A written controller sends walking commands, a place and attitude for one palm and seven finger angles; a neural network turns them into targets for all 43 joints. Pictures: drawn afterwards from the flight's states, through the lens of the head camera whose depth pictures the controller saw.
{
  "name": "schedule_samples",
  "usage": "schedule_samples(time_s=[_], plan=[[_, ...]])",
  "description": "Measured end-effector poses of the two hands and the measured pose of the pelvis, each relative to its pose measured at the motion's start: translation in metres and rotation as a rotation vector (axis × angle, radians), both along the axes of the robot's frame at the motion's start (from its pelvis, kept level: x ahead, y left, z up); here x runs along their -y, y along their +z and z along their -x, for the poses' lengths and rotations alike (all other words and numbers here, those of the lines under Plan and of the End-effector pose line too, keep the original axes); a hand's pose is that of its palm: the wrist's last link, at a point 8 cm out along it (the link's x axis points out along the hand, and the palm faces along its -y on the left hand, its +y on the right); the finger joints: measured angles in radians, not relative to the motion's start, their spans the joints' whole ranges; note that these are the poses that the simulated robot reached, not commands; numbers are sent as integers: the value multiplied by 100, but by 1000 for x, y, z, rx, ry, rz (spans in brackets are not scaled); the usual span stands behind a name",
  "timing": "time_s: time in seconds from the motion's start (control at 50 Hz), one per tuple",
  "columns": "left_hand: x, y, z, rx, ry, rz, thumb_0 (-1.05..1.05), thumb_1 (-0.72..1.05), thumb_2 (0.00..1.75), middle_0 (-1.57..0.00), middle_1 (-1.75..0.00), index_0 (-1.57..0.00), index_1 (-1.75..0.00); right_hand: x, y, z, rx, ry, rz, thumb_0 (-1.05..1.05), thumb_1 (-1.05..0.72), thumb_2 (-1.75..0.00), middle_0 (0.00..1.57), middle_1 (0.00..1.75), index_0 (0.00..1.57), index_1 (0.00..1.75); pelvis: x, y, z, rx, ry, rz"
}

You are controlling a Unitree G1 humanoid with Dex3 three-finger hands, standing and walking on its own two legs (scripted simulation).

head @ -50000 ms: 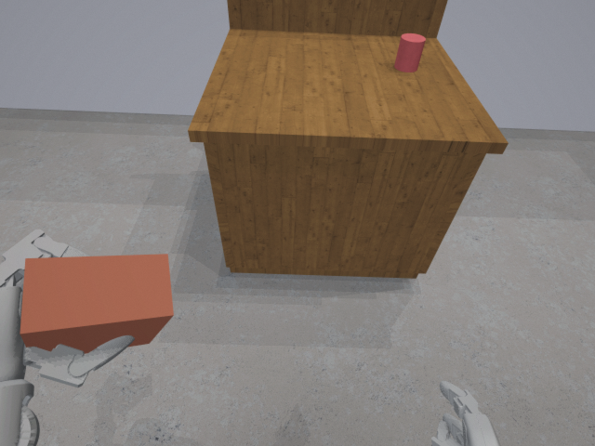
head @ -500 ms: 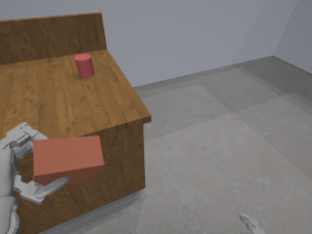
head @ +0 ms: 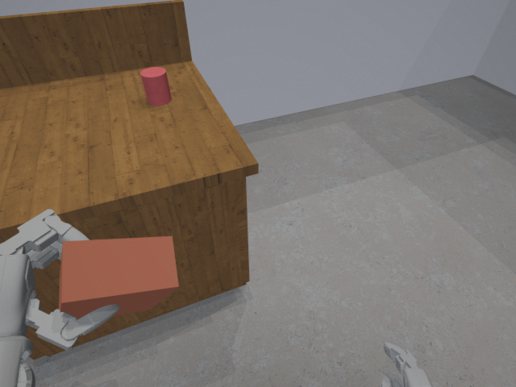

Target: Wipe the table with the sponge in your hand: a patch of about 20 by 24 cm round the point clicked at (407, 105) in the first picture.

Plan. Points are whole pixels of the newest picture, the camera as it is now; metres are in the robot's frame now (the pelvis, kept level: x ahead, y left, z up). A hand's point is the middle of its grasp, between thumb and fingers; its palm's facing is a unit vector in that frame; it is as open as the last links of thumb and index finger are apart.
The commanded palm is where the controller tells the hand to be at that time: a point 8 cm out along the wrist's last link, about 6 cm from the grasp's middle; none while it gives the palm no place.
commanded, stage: stop stepping back and stand still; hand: left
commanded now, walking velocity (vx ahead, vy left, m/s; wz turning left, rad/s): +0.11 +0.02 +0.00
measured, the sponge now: (130, 279) +0.22 +0.18 +0.13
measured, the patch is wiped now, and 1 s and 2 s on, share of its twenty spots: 1.00 1.00 1.00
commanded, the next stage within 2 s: stand and wait in 0.14 s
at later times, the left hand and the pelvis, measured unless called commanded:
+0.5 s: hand (73, 257) +0.22 +0.23 +0.17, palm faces +0.37 -0.84 -0.39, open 10.0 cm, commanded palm +0.17 +0.29 +0.18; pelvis +0.01 +0.01 -0.01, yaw +0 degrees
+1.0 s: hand (53, 250) +0.23 +0.27 +0.17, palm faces +0.40 -0.84 -0.36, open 9.9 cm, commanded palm +0.19 +0.30 +0.18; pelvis +0.02 +0.02 +0.00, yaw -1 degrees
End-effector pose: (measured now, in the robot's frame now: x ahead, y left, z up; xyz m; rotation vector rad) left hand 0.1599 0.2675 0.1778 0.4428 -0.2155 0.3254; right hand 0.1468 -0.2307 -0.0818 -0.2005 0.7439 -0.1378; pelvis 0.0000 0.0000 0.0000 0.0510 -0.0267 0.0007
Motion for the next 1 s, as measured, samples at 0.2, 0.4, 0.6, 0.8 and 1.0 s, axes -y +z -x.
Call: schedule_samples(time_s=[0.2, 0.4, 0.6, 0.8, 1.0], plan=[[-18, 10, -14, 68, 47, -37, -1, -56, 105, -77, -139, -81, -141, -2, 8, -6, 101, -35, -21, 1, -90, -90, 20, 30, 20, 30, -2, -6, 1, -1, -2, 31], [7, -12, -12, -13, 6, 55, -1, -56, 105, -77, -139, -80, -141, 4, -7, -8, -37, 22, 9, 2, -90, -90, 20, 30, 20, 30, 3, -4, -4, 7, 4, 49], [-26, 4, -32, 13, 60, -29, -1, -56, 105, -77, -139, -81, -141, -3, 8, -35, 33, -25, 15, 2, -90, -90, 20, 30, 20, 30, -10, -1, -21, -17, -7, 66], [-20, -14, -43, -38, 7, 64, -1, -56, 105, -77, -139, -80, -142, -17, 22, -56, 69, 9, 27, 2, -90, -90, 20, 30, 20, 30, -17, 2, -28, -13, -11, 69], [-38, 1, -29, 6, 48, 22, -1, -56, 105, -77, -139, -80, -142, -26, 25, -53, 73, 10, 18, 2, -90, -90, 20, 30, 20, 30, -24, 4, -22, -9, -15, 73]])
